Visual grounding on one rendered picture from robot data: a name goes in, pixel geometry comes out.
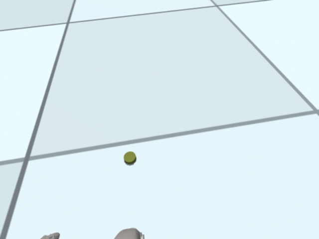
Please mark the tin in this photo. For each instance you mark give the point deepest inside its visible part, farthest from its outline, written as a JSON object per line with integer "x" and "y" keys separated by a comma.
{"x": 130, "y": 157}

